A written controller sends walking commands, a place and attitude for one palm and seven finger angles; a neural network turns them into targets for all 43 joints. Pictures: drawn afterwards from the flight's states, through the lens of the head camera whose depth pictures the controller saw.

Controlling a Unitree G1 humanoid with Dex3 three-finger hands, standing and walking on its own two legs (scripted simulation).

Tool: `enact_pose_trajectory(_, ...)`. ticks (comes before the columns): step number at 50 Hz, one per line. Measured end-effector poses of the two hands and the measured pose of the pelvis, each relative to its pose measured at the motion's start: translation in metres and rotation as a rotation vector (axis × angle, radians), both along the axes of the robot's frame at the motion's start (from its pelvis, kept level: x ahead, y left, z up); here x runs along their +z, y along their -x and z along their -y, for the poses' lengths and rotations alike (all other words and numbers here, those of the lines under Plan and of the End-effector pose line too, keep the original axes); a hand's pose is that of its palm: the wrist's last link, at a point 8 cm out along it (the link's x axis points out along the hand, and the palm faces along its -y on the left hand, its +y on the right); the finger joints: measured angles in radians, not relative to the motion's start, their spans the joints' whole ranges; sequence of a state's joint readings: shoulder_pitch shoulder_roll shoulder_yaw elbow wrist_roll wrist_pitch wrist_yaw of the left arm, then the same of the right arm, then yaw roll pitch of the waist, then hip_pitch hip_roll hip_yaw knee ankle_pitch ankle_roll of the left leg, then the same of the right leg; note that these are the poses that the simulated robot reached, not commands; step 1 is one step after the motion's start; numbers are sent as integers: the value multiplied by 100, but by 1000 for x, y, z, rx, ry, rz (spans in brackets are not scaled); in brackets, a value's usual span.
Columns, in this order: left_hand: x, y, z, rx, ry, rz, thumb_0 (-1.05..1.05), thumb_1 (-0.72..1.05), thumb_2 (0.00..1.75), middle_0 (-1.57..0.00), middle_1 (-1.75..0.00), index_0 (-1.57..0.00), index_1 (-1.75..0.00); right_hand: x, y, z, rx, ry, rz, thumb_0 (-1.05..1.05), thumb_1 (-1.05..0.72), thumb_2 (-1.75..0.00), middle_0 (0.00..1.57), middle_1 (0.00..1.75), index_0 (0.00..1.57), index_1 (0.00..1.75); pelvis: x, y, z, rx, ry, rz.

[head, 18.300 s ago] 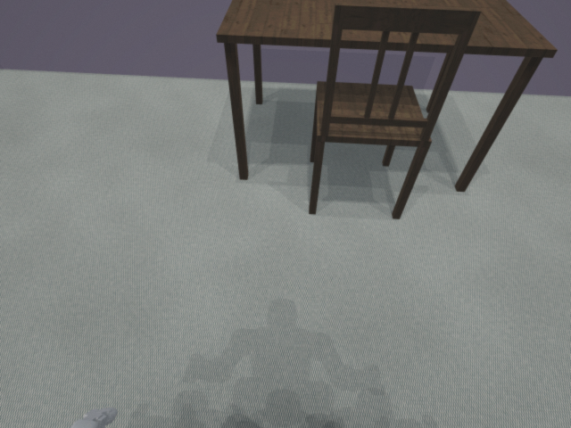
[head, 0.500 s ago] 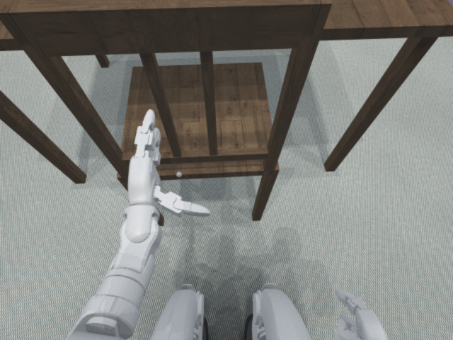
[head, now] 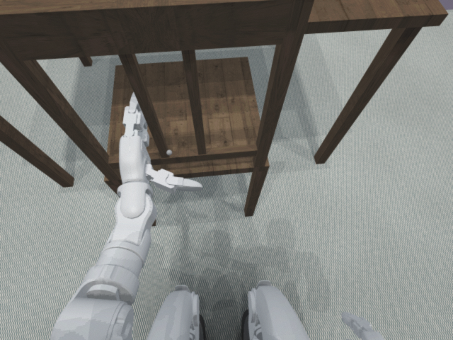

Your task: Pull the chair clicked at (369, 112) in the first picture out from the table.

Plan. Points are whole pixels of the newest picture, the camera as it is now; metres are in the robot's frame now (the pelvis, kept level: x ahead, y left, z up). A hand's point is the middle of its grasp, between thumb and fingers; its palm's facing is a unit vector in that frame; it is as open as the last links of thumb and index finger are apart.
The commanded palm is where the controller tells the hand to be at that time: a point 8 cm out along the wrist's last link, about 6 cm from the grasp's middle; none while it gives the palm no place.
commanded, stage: push the fingers through the gap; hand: left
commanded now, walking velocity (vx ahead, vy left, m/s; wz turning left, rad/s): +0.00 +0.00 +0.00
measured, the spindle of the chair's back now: (150, 115) +0.51 +0.12 +0.03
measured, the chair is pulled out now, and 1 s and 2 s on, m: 0.00 0.00 0.00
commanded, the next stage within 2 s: hook a spindle and tug to test in 0.86 s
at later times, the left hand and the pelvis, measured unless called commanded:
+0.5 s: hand (165, 128) +0.48 +0.10 +0.03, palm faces +0.09 -1.00 -0.03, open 16.9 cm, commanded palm +0.45 +0.15 +0.02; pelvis +0.00 +0.00 -0.01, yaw +0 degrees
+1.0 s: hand (162, 127) +0.49 +0.10 +0.02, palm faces +0.08 -1.00 -0.01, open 16.9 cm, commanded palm +0.45 +0.15 +0.02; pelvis +0.00 +0.01 +0.00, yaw -1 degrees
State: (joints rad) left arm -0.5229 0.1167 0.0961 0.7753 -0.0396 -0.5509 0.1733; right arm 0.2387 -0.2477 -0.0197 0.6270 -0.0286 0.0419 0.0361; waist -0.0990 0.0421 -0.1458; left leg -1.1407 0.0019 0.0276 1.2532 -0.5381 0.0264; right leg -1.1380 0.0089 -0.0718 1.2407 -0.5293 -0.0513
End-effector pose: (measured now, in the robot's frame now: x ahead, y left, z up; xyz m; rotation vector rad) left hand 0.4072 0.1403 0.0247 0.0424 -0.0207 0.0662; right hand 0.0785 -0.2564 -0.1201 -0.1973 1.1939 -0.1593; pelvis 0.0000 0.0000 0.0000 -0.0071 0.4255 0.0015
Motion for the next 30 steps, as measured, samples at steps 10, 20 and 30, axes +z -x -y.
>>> enact_pose_trajectory(10,2,-15,-8,28,3,6,-1,-50,30,-6,-8,-7,-8,-1,12,0,-15,-5,-25,1,-90,-90,20,30,21,30,-1,1,1,-6,-1,-9)
enact_pose_trajectory(20,1,-35,-12,27,9,4,-1,-50,30,-6,-8,-6,-8,-2,28,3,-19,17,-68,1,-90,-90,20,30,21,30,-5,4,-1,2,9,-26)
enact_pose_trajectory(30,-1,-55,-10,30,19,-2,-1,-50,30,-6,-8,-6,-8,-3,51,-1,-53,14,-134,1,-90,-90,20,30,21,30,-7,4,-5,-13,11,-47)
